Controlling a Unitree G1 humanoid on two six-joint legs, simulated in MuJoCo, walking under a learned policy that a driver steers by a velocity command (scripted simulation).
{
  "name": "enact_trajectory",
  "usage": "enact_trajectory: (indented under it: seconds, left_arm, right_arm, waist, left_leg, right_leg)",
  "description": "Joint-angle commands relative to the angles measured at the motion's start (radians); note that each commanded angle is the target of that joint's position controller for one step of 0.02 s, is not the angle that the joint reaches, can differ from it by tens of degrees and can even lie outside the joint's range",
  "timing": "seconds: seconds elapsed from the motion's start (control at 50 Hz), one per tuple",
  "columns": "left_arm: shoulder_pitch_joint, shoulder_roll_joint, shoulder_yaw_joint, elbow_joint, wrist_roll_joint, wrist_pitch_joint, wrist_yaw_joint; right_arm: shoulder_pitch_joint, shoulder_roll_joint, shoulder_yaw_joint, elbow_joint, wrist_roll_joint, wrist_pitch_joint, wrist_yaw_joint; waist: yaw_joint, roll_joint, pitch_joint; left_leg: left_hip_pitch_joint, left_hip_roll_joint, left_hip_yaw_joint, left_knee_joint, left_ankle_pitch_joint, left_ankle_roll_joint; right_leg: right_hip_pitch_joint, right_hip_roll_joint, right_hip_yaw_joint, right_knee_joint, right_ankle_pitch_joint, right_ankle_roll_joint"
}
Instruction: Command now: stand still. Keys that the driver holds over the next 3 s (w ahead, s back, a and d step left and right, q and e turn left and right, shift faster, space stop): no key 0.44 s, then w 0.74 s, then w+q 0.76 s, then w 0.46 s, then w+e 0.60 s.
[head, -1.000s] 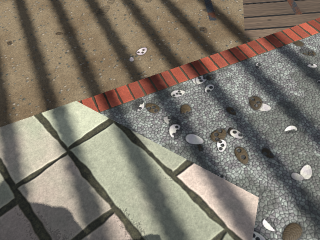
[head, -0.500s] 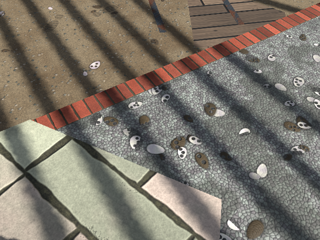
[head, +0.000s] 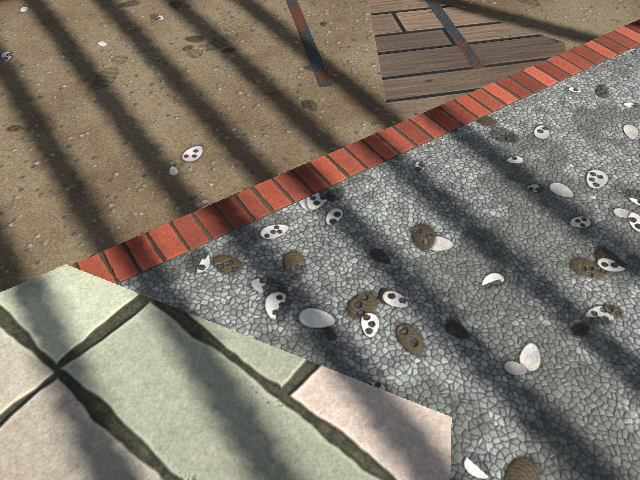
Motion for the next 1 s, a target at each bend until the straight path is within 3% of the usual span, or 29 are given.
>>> enact_trajectory:
  seconds: [0.02,0.44,0.46,0.5,0.52,0.56,0.6,0.64,0.68,0.7,0.74,0.76,0.78,0.8,0.82,0.84,0.86,0.88,0.9,0.94,1.0]
  left_arm:
    - [0.021,0.102,0.014,0.002,0.0,-0.007,0.005]
    - [0.058,0.042,-0.007,0.103,-0.001,-0.01,0.016]
    - [0.068,0.033,-0.01,0.106,0.0,-0.01,0.016]
    - [0.067,0.041,-0.004,0.095,0.006,-0.007,0.015]
    - [0.056,0.042,0.0,0.082,0.015,-0.006,0.01]
    - [0.013,0.012,-0.005,0.044,0.033,-0.017,-0.005]
    - [-0.032,0.012,-0.002,0.007,0.035,-0.038,-0.017]
    - [-0.03,0.015,0.003,-0.012,0.029,-0.06,-0.03]
    - [-0.032,0.013,0.009,-0.028,0.019,-0.075,-0.038]
    - [-0.014,0.008,0.011,-0.029,0.014,-0.078,-0.04]
    - [0.119,-0.012,0.017,0.013,0.008,-0.081,-0.037]
    - [0.206,0.008,0.028,0.04,0.01,-0.084,-0.03]
    - [0.319,0.073,0.046,0.058,0.025,-0.094,-0.019]
    - [0.449,0.189,0.073,0.081,0.017,-0.089,-0.017]
    - [0.385,0.145,0.067,0.082,0.017,-0.078,-0.014]
    - [0.272,0.102,0.056,0.034,0.016,-0.084,-0.022]
    - [0.211,0.08,0.051,0.011,0.015,-0.095,-0.027]
    - [0.191,0.059,0.044,0.001,0.011,-0.106,-0.025]
    - [0.196,0.036,0.036,0.005,0.009,-0.115,-0.022]
    - [0.257,0.027,0.031,0.028,0.008,-0.125,-0.018]
    - [0.317,0.022,0.024,0.046,0.007,-0.127,-0.016]
  right_arm:
    - [0.013,-0.107,-0.019,-0.012,0.0,-0.01,-0.004]
    - [0.083,-0.051,-0.001,0.125,0.0,-0.011,-0.015]
    - [0.091,-0.047,-0.001,0.131,-0.002,-0.011,-0.014]
    - [0.105,-0.088,-0.021,0.135,-0.004,-0.002,-0.012]
    - [0.127,-0.106,-0.031,0.139,-0.004,0.005,-0.011]
    - [0.201,-0.121,-0.047,0.16,-0.005,0.009,-0.01]
    - [0.219,-0.107,-0.054,0.164,-0.014,-0.004,-0.008]
    - [0.202,-0.113,-0.063,0.156,-0.016,-0.023,-0.003]
    - [0.183,-0.107,-0.067,0.149,-0.011,-0.037,0.001]
    - [0.169,-0.106,-0.069,0.144,-0.008,-0.04,0.002]
    - [0.128,-0.103,-0.072,0.13,0.002,-0.042,0.005]
    - [0.125,-0.081,-0.066,0.121,-0.004,-0.048,0.007]
    - [0.098,-0.025,-0.049,0.096,-0.009,-0.058,0.014]
    - [0.099,0.029,-0.036,0.053,-0.009,-0.066,0.023]
    - [0.059,-0.06,-0.056,0.043,-0.034,-0.062,0.029]
    - [0.025,-0.053,-0.056,0.039,-0.031,-0.066,0.04]
    - [0.036,-0.027,-0.051,0.049,-0.022,-0.073,0.049]
    - [0.044,-0.026,-0.053,0.056,-0.024,-0.076,0.054]
    - [0.051,-0.03,-0.056,0.062,-0.029,-0.071,0.058]
    - [0.033,-0.025,-0.058,0.054,-0.028,-0.059,0.059]
    - [-0.086,-0.009,-0.053,0.006,-0.024,-0.047,0.057]
  waist:
    - [0.0,0.005,-0.008]
    - [-0.004,0.001,0.016]
    - [-0.006,0.005,-0.005]
    - [-0.015,0.047,0.019]
    - [-0.027,0.085,0.046]
    - [-0.053,0.144,0.117]
    - [-0.056,0.113,0.16]
    - [-0.035,0.081,0.139]
    - [-0.021,0.091,0.117]
    - [-0.007,0.1,0.106]
    - [0.056,0.08,0.088]
    - [0.085,0.032,0.065]
    - [0.134,-0.141,0.031]
    - [0.147,-0.325,-0.023]
    - [0.101,-0.173,0.061]
    - [0.056,-0.077,0.123]
    - [0.025,-0.051,0.123]
    - [0.004,-0.043,0.105]
    - [-0.005,-0.046,0.088]
    - [-0.006,-0.061,0.063]
    - [0.01,-0.069,0.075]
  left_leg:
    - [-0.01,0.131,-0.121,-0.073,0.125,0.017]
    - [-0.019,0.122,-0.12,-0.069,0.116,0.019]
    - [-0.012,0.116,-0.122,-0.084,0.016,0.02]
    - [-0.028,0.108,-0.159,-0.104,-0.284,0.049]
    - [-0.037,0.138,-0.222,-0.135,-0.45,0.083]
    - [-0.042,0.27,-0.401,-0.24,-0.649,0.174]
    - [-0.058,0.346,-0.476,-0.292,-0.58,0.223]
    - [-0.021,0.335,-0.42,-0.28,-0.453,0.214]
    - [-0.047,0.278,-0.317,-0.247,-0.342,0.183]
    - [-0.087,0.254,-0.273,-0.226,-0.311,0.171]
    - [-0.248,0.199,-0.19,-0.129,-0.306,0.143]
    - [-0.345,0.162,-0.152,-0.028,-0.303,0.123]
    - [-0.447,0.07,-0.034,0.252,-0.253,0.084]
    - [-0.618,-0.036,0.072,0.542,-0.352,0.055]
    - [-0.656,0.033,0.0,0.704,-0.324,0.069]
    - [-0.665,0.079,-0.03,0.739,-0.208,0.074]
    - [-0.627,0.105,-0.038,0.724,-0.117,0.064]
    - [-0.589,0.12,-0.029,0.701,-0.059,0.051]
    - [-0.566,0.124,-0.013,0.686,-0.024,0.035]
    - [-0.577,0.114,0.022,0.68,0.01,0.015]
    - [-0.621,0.104,0.063,0.615,0.05,-0.008]
  right_leg:
    - [-0.011,-0.109,0.083,-0.04,0.15,-0.025]
    - [-0.034,-0.112,0.063,-0.034,0.133,-0.024]
    - [-0.031,-0.103,0.057,-0.036,0.063,-0.027]
    - [-0.098,-0.047,0.013,0.043,-0.159,-0.045]
    - [-0.174,-0.016,-0.015,0.113,-0.274,-0.055]
    - [-0.306,-0.005,-0.101,0.283,-0.288,-0.058]
    - [-0.384,-0.068,-0.113,0.42,-0.264,-0.053]
    - [-0.411,-0.095,-0.117,0.432,-0.265,-0.051]
    - [-0.325,-0.082,-0.15,0.342,-0.233,-0.05]
    - [-0.246,-0.068,-0.17,0.28,-0.201,-0.052]
    - [0.025,-0.02,-0.223,0.112,-0.069,-0.057]
    - [0.176,-0.022,-0.188,0.07,-0.096,-0.059]
    - [0.285,-0.207,0.078,-0.082,-0.284,-0.084]
    - [0.348,-0.44,0.514,-0.25,-0.583,-0.193]
    - [0.23,-0.459,0.553,-0.25,-0.655,-0.234]
    - [0.148,-0.411,0.451,-0.242,-0.566,-0.217]
    - [0.108,-0.36,0.343,-0.252,-0.409,-0.195]
    - [0.1,-0.323,0.259,-0.257,-0.265,-0.178]
    - [0.107,-0.291,0.184,-0.255,-0.133,-0.163]
    - [0.148,-0.264,0.095,-0.231,0.109,-0.162]
    - [0.155,-0.246,0.019,-0.217,0.329,-0.171]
